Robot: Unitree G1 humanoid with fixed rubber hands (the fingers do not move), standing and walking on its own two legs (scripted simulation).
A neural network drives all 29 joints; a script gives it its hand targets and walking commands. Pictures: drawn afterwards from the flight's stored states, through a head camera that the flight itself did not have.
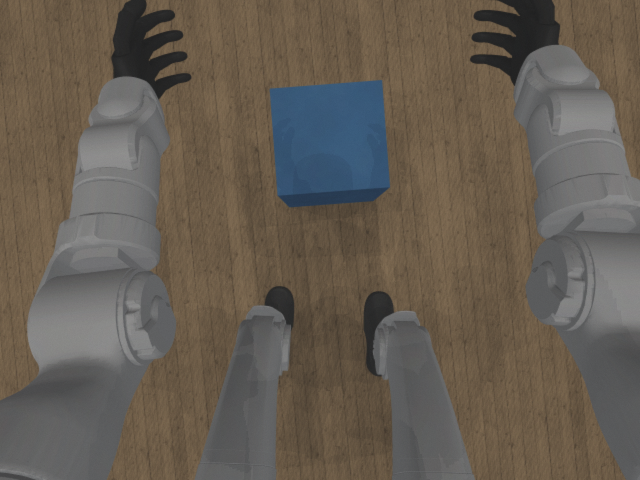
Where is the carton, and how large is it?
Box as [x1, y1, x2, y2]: [270, 80, 389, 206]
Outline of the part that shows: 381,80 270,89 277,194 289,206 373,200 389,187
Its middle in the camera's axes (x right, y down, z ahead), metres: +0.01 -0.19 +0.85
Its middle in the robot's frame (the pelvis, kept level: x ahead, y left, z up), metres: +0.55 +0.02 -0.53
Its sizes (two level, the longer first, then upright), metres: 0.210 0.200 0.250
